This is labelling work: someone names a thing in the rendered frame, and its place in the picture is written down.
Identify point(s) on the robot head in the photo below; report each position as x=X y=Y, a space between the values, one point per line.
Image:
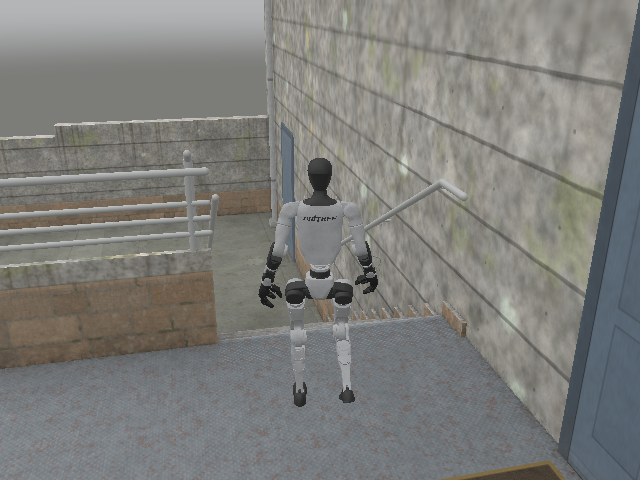
x=320 y=172

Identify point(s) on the left robot hand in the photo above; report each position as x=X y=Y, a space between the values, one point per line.
x=264 y=291

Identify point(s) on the robot left upper arm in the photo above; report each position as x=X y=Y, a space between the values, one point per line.
x=288 y=211

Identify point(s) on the left robot forearm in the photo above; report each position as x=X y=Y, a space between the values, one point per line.
x=271 y=268

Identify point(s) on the right robot hand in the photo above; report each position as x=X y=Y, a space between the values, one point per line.
x=363 y=279

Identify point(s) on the right robot forearm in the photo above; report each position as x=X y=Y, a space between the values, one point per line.
x=367 y=263

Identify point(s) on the right robot shin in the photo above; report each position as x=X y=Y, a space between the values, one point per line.
x=343 y=349

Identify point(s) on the robot right upper arm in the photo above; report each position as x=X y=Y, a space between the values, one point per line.
x=352 y=212

